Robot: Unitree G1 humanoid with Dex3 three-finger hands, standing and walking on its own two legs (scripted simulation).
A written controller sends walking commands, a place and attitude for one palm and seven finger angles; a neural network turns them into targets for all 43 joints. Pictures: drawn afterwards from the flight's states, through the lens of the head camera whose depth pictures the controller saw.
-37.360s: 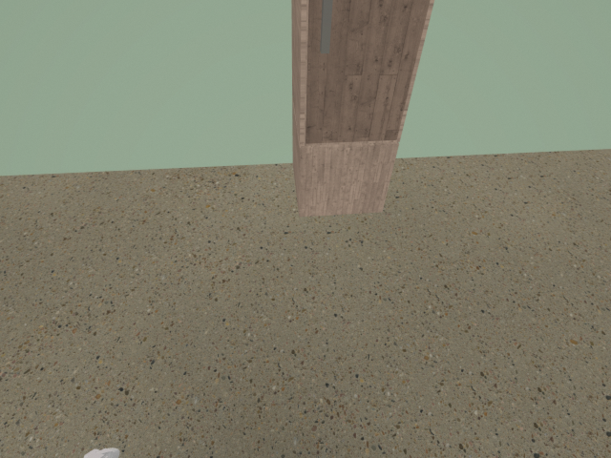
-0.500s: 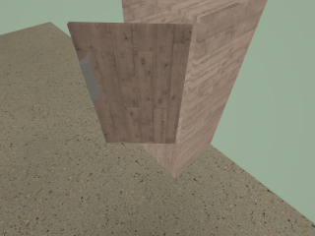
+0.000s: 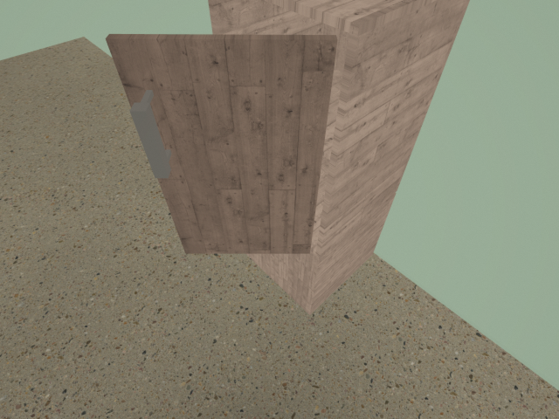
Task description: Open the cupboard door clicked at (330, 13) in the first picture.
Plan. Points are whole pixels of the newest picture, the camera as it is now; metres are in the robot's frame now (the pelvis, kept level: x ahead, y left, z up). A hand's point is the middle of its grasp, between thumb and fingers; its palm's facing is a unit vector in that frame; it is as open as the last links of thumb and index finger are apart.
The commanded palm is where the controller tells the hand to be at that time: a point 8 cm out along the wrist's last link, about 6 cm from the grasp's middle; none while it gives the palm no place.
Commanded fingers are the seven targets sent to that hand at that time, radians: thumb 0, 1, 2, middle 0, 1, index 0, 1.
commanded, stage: look again from close up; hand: left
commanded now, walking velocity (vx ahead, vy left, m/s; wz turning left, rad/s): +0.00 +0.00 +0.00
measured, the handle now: (155, 135) +0.56 +0.25 +0.10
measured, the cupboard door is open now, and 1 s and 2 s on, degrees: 47 47 47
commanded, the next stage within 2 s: raise the hand with hooked fingers in 0.18 s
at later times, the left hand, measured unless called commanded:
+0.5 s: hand (147, 365) +0.19 +0.19 +0.01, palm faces +0.22 -0.97 -0.06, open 7.7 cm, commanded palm +0.11 +0.24 -0.04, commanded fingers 0.00 0.62 0.78 -0.22 -0.48 -0.22 -0.48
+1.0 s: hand (125, 372) +0.18 +0.21 +0.01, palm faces +0.02 -1.00 -0.06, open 10.4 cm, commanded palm +0.15 +0.27 +0.02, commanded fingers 0.00 0.04 0.53 -0.26 -0.86 -0.26 -0.86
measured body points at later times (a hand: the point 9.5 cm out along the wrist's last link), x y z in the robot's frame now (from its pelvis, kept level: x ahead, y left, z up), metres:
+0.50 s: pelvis -0.02 -0.01 -0.02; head -0.01 -0.01 +0.43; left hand +0.17 +0.24 +0.01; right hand +0.14 -0.25 -0.11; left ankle +0.04 +0.12 -0.73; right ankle -0.05 -0.12 -0.73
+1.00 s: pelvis -0.05 -0.03 -0.05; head -0.02 -0.03 +0.40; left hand +0.17 +0.26 +0.02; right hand +0.11 -0.25 -0.14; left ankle +0.03 +0.12 -0.73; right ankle -0.06 -0.12 -0.73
